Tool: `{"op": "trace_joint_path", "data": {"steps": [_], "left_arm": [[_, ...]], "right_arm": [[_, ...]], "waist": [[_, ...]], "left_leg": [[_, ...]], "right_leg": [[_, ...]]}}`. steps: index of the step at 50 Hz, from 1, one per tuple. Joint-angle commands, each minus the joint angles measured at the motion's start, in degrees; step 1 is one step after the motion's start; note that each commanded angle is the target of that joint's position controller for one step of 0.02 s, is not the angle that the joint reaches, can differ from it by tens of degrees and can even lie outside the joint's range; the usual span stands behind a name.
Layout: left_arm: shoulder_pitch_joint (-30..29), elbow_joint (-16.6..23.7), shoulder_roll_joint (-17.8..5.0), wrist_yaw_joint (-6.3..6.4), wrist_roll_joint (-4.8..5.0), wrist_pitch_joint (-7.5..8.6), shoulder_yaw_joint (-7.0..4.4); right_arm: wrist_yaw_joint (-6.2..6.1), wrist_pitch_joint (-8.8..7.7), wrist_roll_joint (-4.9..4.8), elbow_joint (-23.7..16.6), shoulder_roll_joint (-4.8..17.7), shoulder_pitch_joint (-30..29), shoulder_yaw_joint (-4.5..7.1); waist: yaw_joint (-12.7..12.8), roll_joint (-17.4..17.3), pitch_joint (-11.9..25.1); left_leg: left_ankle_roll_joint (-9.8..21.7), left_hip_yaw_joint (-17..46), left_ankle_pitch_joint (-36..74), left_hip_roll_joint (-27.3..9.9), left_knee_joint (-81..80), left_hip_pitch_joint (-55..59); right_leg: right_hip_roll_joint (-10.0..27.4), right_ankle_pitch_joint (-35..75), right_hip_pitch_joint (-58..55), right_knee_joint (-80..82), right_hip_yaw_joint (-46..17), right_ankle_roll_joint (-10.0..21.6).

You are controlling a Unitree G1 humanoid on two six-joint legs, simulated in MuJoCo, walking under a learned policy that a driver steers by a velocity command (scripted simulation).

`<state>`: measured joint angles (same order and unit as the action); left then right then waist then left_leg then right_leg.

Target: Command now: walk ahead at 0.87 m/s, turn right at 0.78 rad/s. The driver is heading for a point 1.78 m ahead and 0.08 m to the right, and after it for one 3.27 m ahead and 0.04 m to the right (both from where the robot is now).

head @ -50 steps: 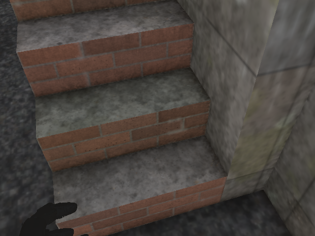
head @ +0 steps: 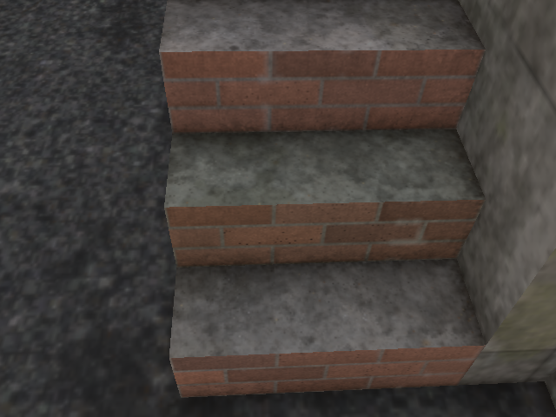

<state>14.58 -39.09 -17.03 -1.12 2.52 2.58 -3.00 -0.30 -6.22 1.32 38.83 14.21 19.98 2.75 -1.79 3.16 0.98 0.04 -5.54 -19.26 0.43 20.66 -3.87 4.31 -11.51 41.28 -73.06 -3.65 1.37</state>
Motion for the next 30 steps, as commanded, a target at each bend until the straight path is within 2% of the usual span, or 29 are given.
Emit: {"op": "trace_joint_path", "data": {"steps": [1, 3, 5, 6, 7, 8, 9, 10, 11, 12, 13, 14, 15, 16, 17, 18, 19, 20, 21, 22, 23, 24, 25, 26, 27, 28, 29, 30], "left_arm": [[-5.89, 5.96, -1.80, -0.51, -0.25, 0.09, -0.35], [-9.80, 7.49, -1.50, -0.75, -0.28, 0.09, -0.04], [-14.27, 9.49, -1.07, -1.38, -1.08, 0.24, 0.73], [-15.56, 10.13, -1.23, -1.64, -0.96, 0.23, 0.87], [-15.12, 10.71, -2.29, -1.63, -0.65, 0.02, 0.57], [-13.21, 10.94, -4.03, -1.53, -0.42, -0.52, -0.02], [-8.90, 10.29, -6.07, -1.37, -0.10, -1.24, -0.73], [-1.32, 8.80, -8.04, -1.29, -0.61, -1.80, -1.63], [12.16, 5.52, -11.04, -0.88, -1.37, -2.21, -3.42], [22.07, 1.81, -13.14, -0.37, -0.95, -2.28, -4.22], [14.05, 2.56, -17.56, -0.03, -2.73, -0.70, -3.43], [13.90, 4.95, -12.76, -0.02, -3.16, 0.44, -2.56], [13.40, 4.95, -10.66, 0.11, -3.54, 1.41, -1.94], [8.29, 5.04, -10.48, 0.26, -2.95, 2.29, -1.54], [3.80, 5.50, -9.21, 0.80, -3.77, 2.70, -0.77], [0.94, 5.28, -8.87, 1.48, -4.48, 3.33, -0.20], [0.07, 4.36, -8.00, 1.44, -4.65, 3.98, 0.38], [-0.67, 3.03, -7.19, 1.42, -4.54, 4.67, 0.81], [-0.69, 2.13, -6.76, 1.54, -4.70, 5.26, 1.06], [2.12, 0.39, -6.74, 1.85, -5.11, 5.25, 1.05], [5.59, -1.04, -6.79, 1.75, -5.62, 5.03, 1.17], [12.56, -4.17, -4.65, 1.38, -5.93, 4.51, 1.88], [13.08, -5.90, -3.08, 1.09, -5.16, 3.63, 2.59], [14.76, -7.83, 0.10, 1.44, -5.05, 3.09, 3.74], [16.50, -9.73, 0.73, 1.79, -5.74, 2.81, 4.02], [17.19, -10.60, 0.67, 2.30, -5.64, 2.40, 4.05], [15.91, -11.26, 0.18, 3.20, -5.35, 1.98, 4.21], [13.45, -10.81, -1.48, 4.13, -4.80, 0.96, 4.39]], "right_arm": [[-0.36, -1.24, 0.55, -2.73, 5.86, -4.86, 1.29], [-0.66, -1.24, 0.22, -1.62, 6.89, -5.42, 1.47], [-0.82, -1.34, 0.18, -0.41, 9.87, -4.69, 2.09], [-0.76, -1.22, 0.05, 0.16, 11.41, -4.05, 2.39], [-0.74, -1.12, 0.09, 0.53, 13.59, -4.46, 2.76], [-0.63, -0.86, -0.29, 0.76, 15.46, -4.75, 3.16], [-0.57, -0.34, -0.89, 0.32, 16.75, -6.34, 3.49], [-0.55, -0.09, -1.33, -0.21, 18.12, -8.06, 3.91], [-0.65, 0.03, -1.73, -1.53, 17.78, -10.59, 3.76], [-0.77, -0.39, -1.24, -1.36, 12.25, -10.82, 1.79], [0.20, -2.43, -0.06, -4.43, 0.43, -2.14, -1.91], [0.75, -4.52, -1.93, -5.48, 6.73, -3.88, -1.94], [0.30, -4.36, -3.31, -7.31, 10.87, -11.65, -0.85], [-0.14, -3.71, -2.32, -9.20, 9.46, -13.82, -1.82], [-0.43, -2.37, -0.83, -8.18, 8.37, -12.51, -2.30], [-0.07, -0.89, -0.19, -7.85, 7.98, -9.72, -2.46], [0.15, 0.45, -0.16, -7.15, 7.56, -8.86, -2.43], [0.31, 1.36, -0.29, -7.48, 5.98, -9.60, -2.88], [0.26, 1.81, -0.76, -8.02, 4.95, -11.31, -3.19], [0.17, 2.27, -0.67, -7.57, 2.51, -11.48, -3.87], [-0.10, 2.72, -1.50, -7.15, 1.72, -11.14, -3.88], [-0.65, 3.64, -2.66, -6.72, 0.20, -10.19, -3.95], [-0.99, 3.68, -4.45, -10.04, -2.05, -11.69, -4.58], [-0.85, 3.83, -4.53, -13.72, -3.64, -17.57, -5.55], [-0.40, 3.16, -4.23, -16.68, -5.67, -24.75, -6.63], [0.14, 2.59, -3.19, -18.92, -5.79, -28.32, -7.39], [0.86, 2.23, -2.26, -20.99, -7.20, -31.79, -8.55], [1.50, 2.51, -2.26, -23.88, -7.83, -33.28, -9.79]], "waist": [[0.64, -9.22, -7.96], [0.16, -8.53, -9.79], [-1.24, -6.79, -10.57], [-1.31, -6.16, -10.60], [0.17, -7.12, -8.84], [2.33, -9.24, -6.14], [5.68, -11.71, -3.01], [10.28, -13.04, 1.36], [17.18, -11.32, 7.35], [20.79, -2.96, 7.69], [6.01, 20.55, 9.68], [10.10, 13.62, 20.27], [11.01, 5.03, 11.45], [6.83, -5.33, 5.72], [3.72, -7.83, 3.70], [1.01, -6.39, 2.40], [-0.31, -5.71, 1.64], [-1.32, -4.39, 0.56], [-1.09, -3.72, -0.74], [0.39, -0.49, 1.05], [1.60, 2.04, 2.01], [4.69, 5.60, 1.20], [3.06, 4.80, -2.96], [3.19, 3.54, -6.65], [4.46, 2.28, -9.15], [4.36, -1.69, -8.35], [3.99, -2.64, -7.93], [1.65, -2.31, -6.54]], "left_leg": [[5.25, 3.39, 16.57, -12.35, -12.07, -1.78], [4.64, -1.76, 18.30, -10.69, -13.63, -4.52], [4.04, -4.55, 21.58, -10.63, -14.90, -3.42], [3.87, -5.46, 29.32, -11.57, -14.21, -2.22], [3.59, -6.33, 44.04, -12.13, -11.05, 0.31], [3.52, -6.59, 59.37, -12.99, -6.12, 3.87], [3.78, -6.83, 73.24, -13.85, 0.69, 6.63], [4.80, -6.18, 81.44, -15.46, 9.76, 5.61], [5.45, -5.15, 80.72, -15.07, 25.35, -0.24], [3.76, -3.86, 41.94, -7.90, 50.11, -14.82], [2.00, 1.01, -13.71, 1.41, 72.98, -42.61], [3.61, 11.42, -9.47, 1.04, 74.89, -48.77], [3.49, 10.88, -3.03, -1.05, 70.97, -50.10], [3.09, 11.04, 1.04, -4.38, 63.59, -46.76], [1.93, 10.27, 2.52, -7.25, 60.58, -41.93], [1.05, 10.54, 3.70, -8.70, 59.68, -37.36], [1.24, 9.73, 4.95, -8.83, 58.13, -33.75], [1.16, 8.33, 6.90, -8.20, 54.50, -31.61], [0.76, 7.47, 10.44, -7.01, 50.44, -30.51], [-0.17, 5.47, 10.94, -4.45, 58.16, -33.35], [-0.72, 5.98, 7.53, -3.76, 68.83, -39.76], [-1.32, 7.37, -3.89, -0.76, 97.54, -56.12], [0.44, 12.93, -9.66, -1.30, 106.98, -71.19], [2.29, 14.63, -10.87, -0.76, 108.22, -80.50], [3.03, 12.69, -12.25, -0.02, 109.93, -86.79], [3.57, 11.23, -11.00, -0.82, 104.13, -87.09], [3.37, 7.90, -9.70, -0.87, 98.34, -84.86], [2.57, 4.02, -6.32, -2.58, 86.69, -76.52]], "right_leg": [[2.83, 8.20, 9.57, -0.88, -0.39, -1.86], [2.41, 11.81, 5.06, 9.00, 2.71, -2.11], [1.94, 13.33, -0.42, 19.92, 6.30, -0.58], [0.77, 11.87, -3.64, 23.54, 8.63, 0.79], [-0.94, 9.06, -7.35, 25.49, 10.68, 2.35], [-2.87, 4.99, -10.28, 25.78, 12.30, 3.86], [-4.78, 0.85, -13.89, 25.39, 13.36, 5.15], [-5.75, -3.02, -22.10, 25.37, 12.70, 7.16], [-6.89, -2.28, -37.87, 31.59, 10.40, 10.63], [-4.09, 2.23, -52.71, 37.90, 3.29, 13.13], [6.10, 2.63, -65.31, 39.12, -21.39, 20.05], [12.67, -16.37, -67.37, 53.38, -40.00, 24.91], [13.16, -13.55, -59.28, 59.03, -37.39, 21.91], [12.71, -6.56, -48.23, 59.73, -31.74, 19.29], [11.35, 2.99, -41.12, 58.82, -24.40, 17.32], [10.37, 12.27, -34.72, 59.12, -19.16, 16.63], [8.02, 21.73, -29.49, 59.33, -12.92, 14.53], [4.93, 28.63, -24.63, 59.39, -5.23, 12.49], [2.28, 31.43, -21.16, 59.68, 0.69, 10.74], [3.40, 38.88, -24.47, 58.34, 2.31, 10.93], [5.73, 38.94, -29.17, 58.28, 1.67, 11.45], [11.79, 40.64, -37.34, 54.62, -3.35, 13.60], [13.93, 33.76, -41.84, 52.54, -2.50, 11.64], [13.16, 28.17, -44.26, 52.05, -0.24, 8.79], [11.77, 30.84, -46.17, 51.46, 2.12, 6.28], [10.32, 29.15, -46.32, 51.98, 4.46, 3.34], [8.68, 30.32, -43.14, 54.00, 7.02, 0.92], [7.26, 27.31, -33.45, 59.40, 9.21, 0.05]]}}
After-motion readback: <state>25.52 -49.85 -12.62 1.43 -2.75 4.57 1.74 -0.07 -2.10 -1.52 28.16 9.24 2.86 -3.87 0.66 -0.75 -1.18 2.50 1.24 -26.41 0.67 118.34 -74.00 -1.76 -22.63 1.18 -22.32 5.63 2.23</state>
